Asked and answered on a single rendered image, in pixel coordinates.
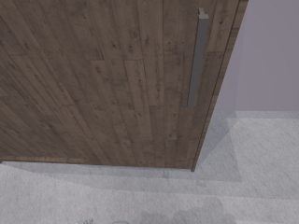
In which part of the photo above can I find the wardrobe door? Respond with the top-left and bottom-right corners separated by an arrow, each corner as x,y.
0,64 -> 81,159
0,0 -> 239,169

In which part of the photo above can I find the handle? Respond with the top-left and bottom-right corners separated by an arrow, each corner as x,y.
187,7 -> 209,108

